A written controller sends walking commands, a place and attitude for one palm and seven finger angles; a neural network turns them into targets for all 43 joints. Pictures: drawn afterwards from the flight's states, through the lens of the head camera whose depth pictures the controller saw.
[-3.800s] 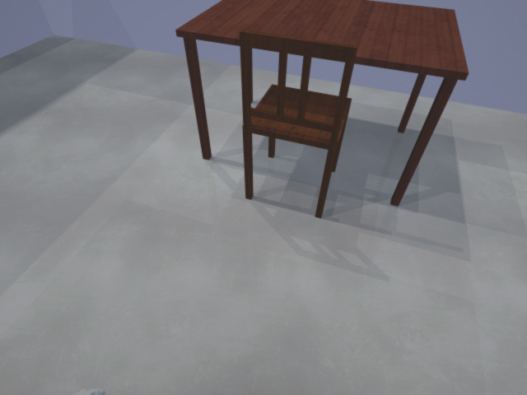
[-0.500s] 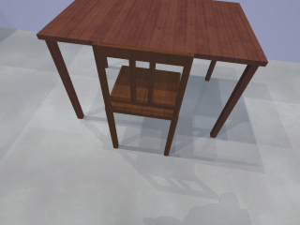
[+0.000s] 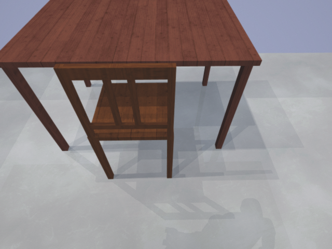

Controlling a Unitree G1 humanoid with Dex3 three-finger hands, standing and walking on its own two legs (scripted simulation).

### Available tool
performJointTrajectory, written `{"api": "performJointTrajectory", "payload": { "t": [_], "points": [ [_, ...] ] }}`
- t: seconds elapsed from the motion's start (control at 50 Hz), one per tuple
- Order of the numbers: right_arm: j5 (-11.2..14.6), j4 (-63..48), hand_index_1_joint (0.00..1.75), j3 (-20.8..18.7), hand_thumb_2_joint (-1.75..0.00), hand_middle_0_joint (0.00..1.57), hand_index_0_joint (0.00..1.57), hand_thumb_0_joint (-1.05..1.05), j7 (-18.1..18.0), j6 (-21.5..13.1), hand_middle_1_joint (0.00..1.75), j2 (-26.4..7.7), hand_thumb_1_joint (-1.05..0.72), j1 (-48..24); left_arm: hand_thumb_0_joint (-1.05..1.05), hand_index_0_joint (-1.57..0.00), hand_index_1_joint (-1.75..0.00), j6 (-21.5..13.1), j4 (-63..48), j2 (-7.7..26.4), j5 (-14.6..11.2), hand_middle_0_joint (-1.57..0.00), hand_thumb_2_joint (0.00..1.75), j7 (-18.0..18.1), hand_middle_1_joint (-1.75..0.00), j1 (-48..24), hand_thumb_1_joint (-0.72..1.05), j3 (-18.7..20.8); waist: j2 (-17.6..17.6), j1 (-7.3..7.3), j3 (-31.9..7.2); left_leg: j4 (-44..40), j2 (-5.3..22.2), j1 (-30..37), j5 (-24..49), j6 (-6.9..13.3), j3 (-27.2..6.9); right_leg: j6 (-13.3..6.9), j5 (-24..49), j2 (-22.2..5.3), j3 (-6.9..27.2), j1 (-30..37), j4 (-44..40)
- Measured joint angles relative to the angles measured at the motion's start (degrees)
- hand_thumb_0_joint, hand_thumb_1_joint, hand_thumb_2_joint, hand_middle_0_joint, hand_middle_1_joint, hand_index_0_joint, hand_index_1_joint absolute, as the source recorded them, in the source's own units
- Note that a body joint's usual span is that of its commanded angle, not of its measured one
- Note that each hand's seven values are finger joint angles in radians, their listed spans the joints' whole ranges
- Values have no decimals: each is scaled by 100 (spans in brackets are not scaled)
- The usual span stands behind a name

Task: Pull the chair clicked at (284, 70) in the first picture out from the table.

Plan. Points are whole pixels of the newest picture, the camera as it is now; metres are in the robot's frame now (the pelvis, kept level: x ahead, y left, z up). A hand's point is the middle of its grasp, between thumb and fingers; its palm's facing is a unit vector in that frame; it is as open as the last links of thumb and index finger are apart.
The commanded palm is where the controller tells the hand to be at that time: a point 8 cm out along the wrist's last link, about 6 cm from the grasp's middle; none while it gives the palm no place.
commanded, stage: take the last steps up to it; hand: left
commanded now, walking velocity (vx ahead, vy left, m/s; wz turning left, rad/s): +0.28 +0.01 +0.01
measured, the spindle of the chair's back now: (113, 103) +0.65 +0.22 -0.09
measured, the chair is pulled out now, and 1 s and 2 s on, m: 0.00 0.00 0.00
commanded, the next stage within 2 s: come to a stop and stand still in 0.36 s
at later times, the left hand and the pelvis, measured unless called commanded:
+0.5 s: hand out of the picture +0.10 +0.18 -0.18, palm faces +0.08 -0.99 -0.13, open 7.4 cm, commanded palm none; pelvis +0.15 +0.02 +0.00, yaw +0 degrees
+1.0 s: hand (103, 219) +0.23 +0.19 -0.16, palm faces +0.07 -0.97 -0.25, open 7.3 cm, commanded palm none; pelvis +0.17 +0.00 +0.01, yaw +1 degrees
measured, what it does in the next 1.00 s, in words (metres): walks ahead: left foot, then right foot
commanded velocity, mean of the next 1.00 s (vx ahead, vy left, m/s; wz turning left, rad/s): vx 0.00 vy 0.02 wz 0.00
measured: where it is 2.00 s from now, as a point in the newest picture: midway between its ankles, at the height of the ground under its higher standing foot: outside the picture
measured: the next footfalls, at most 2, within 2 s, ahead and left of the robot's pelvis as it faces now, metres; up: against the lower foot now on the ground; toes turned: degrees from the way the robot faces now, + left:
left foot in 0.36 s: +0.23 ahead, +0.11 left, +0.00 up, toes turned +8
right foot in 0.70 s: +0.26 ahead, -0.12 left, +0.00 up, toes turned -4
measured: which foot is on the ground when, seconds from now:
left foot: up 0.00-0.34, down 0.36-0.74, up 0.76-1.00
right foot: down 0.00-0.36, up 0.38-0.68, down 0.70-1.00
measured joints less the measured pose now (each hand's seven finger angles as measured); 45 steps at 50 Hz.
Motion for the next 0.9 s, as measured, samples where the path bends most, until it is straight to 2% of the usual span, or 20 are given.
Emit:
{"api": "performJointTrajectory", "payload": {
  "t": [0.02, 0.06, 0.12, 0.2, 0.26, 0.32, 0.36, 0.38, 0.42, 0.46, 0.5, 0.56, 0.66, 0.7, 0.72, 0.78, 0.84, 0.9],
  "points": [
    [5, 49, 30, 2, -90, 20, 20, 1, 21, 69, 30, -25, -91, -26, 1, -20, -30, -70, -3, -51, -28, -20, 90, 29, -30, 53, 91, -4, 49, 24, -6, 651, -2, -249, -270, 54, -147, -24, -117, 34, -55, 52, 68],
    [1, 79, 30, -30, -90, 20, 20, 1, 56, 151, 30, -43, -91, -128, -1, -20, -30, -199, -71, -43, -92, -20, 89, 154, -30, 208, 94, 102, 57, 126, -77, 1795, -48, -791, -269, 127, -328, -66, -263, 89, -110, 253, -87],
    [-22, -81, 30, -106, -90, 20, 20, 1, 77, 121, 30, -106, -91, -412, -2, -20, -30, -233, -4, 60, -37, -20, 89, 224, -30, 490, 95, 101, 46, 201, -176, 2403, -22, -1428, 186, 101, -331, -67, -172, 152, -128, 600, -557],
    [-15, -442, 30, -144, -90, 19, 20, 1, 105, 27, 30, -182, -91, -907, -2, -20, -30, -210, 252, 96, -3, -20, 89, 221, -30, 867, 94, 18, 37, 215, -207, 1921, 21, -1864, 648, 40, -267, -61, -143, 201, -142, 976, -986],
    [4, -644, 30, -127, -90, 19, 19, 1, 143, -27, 30, -202, -91, -1291, -1, -20, -30, -194, 420, 65, 11, -20, 89, 208, -30, 1105, 93, -40, 3, 322, -145, 1247, -9, -1889, 830, 74, -228, -2, -257, 216, -119, 1195, -1072],
    [13, -796, 30, -84, -90, 19, 19, 1, 163, -94, 30, -193, -92, -1583, 0, -20, -30, -148, 556, 39, 13, -20, 89, 198, -30, 1312, 92, -57, -73, 445, -63, 516, -115, -1639, 1007, 152, -181, 96, -534, 187, -103, 1373, -912],
    [-9, -909, 30, -35, -90, 19, 19, 1, 153, -196, 30, -201, -91, -1685, 0, -20, -30, -105, 613, 19, -6, -20, 89, 193, -30, 1477, 92, -61, -115, 502, -30, -84, -201, -1274, 1447, 262, -151, 153, -917, 140, -57, 1300, -365],
    [-36, -945, 30, -26, -90, 19, 20, 1, 125, -256, 30, -177, -91, -1742, 0, -20, -30, -61, 647, 24, -31, -20, 89, 185, -30, 1493, 91, -56, -183, 506, 9, 23, -239, -1278, 1520, 361, -116, 105, -1121, 63, -15, 1070, 266],
    [-26, -993, 30, 27, -90, 19, 20, 1, 76, -276, 30, -98, -91, -1786, 1, -20, -30, 36, 664, 62, -34, -20, 89, 186, -30, 1438, 91, -49, -344, 545, 78, 274, -317, -1233, 1134, 414, -12, -20, -1522, 27, 263, 413, 1845],
    [-8, -981, 30, 56, -90, 19, 20, 1, 30, -248, 30, -32, -91, -1729, 1, -20, -30, 83, 629, 78, -17, -20, 89, 175, -30, 1334, 91, -35, -396, 554, 60, 112, -384, -1054, 972, 405, 29, -57, -1391, 18, 351, -219, 2962],
    [15, -910, 30, 74, -90, 19, 20, 0, -21, -231, 30, 39, -91, -1632, 1, -20, -30, 82, 544, 88, 2, -20, 89, 162, -30, 1186, 91, -26, -422, 552, 38, -266, -473, -822, 1102, 362, 35, -10, -1029, -65, 352, -665, 3248],
    [63, -797, 30, 39, -90, 20, 20, -1, -139, -215, 30, 6, -95, -1559, 1, -20, -30, 82, 375, 48, -28, -20, 90, 229, -30, 978, 91, -54, -425, 538, 1, -769, -577, -524, 1274, 377, 37, 149, -694, -160, 403, -942, 2579],
    [64, -607, 30, 67, -90, 20, 20, 0, -146, -28, 30, -43, -95, -1549, 1, -20, -30, 170, 260, 45, -11, -20, 90, 354, -30, 702, 93, -133, -366, 467, 20, -794, -563, -310, 1149, 264, -2, 284, -230, -171, 395, -609, 891],
    [75, -587, 30, 46, -90, 20, 20, 0, -131, 49, 30, -22, -95, -1525, 2, -20, -30, 169, 221, 116, -5, -20, 90, 349, -30, 681, 93, -132, -400, 460, 25, -565, -568, -335, 973, 183, 25, 249, 231, -176, 440, -356, 315],
    [85, -572, 30, 20, -90, 20, 20, 0, -128, 90, 30, -39, -95, -1537, 2, -20, -30, 169, 230, 114, 3, -20, 90, 352, -30, 649, 93, -128, -338, 467, 44, -432, -513, -365, 879, 138, 24, 183, 103, -127, 435, -311, 278],
    [102, -593, 30, -53, -90, 20, 20, 0, -95, 225, 30, -140, -94, -1554, 1, -20, -30, 163, 212, 66, 6, -20, 90, 324, -30, 572, 93, -157, -91, 365, 64, -95, -406, -502, 564, 8, -157, 11, -59, 1, 337, -319, 315],
    [101, -610, 30, -107, -90, 20, 20, 1, -85, 331, 30, -207, -93, -1519, 1, -20, -30, 172, 163, 38, 12, -20, 89, 331, -30, 432, 92, -151, -14, 338, 77, 829, -513, -771, -161, -40, -446, -59, 42, -4, 278, -294, 139],
    [98, -619, 30, -134, -90, 20, 20, 1, -81, 386, 30, -258, -93, -1496, 1, -20, -30, 178, 65, 38, 25, -20, 89, 342, -30, 265, 92, -98, 0, 375, 136, 1535, -606, -924, -451, -105, -618, -51, 192, -43, 260, -277, -57]
  ]
}}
